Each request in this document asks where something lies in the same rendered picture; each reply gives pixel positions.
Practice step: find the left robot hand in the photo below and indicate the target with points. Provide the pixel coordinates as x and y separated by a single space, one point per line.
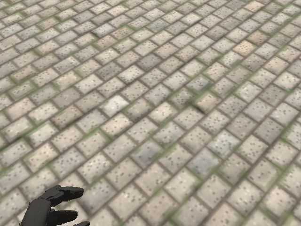
40 212

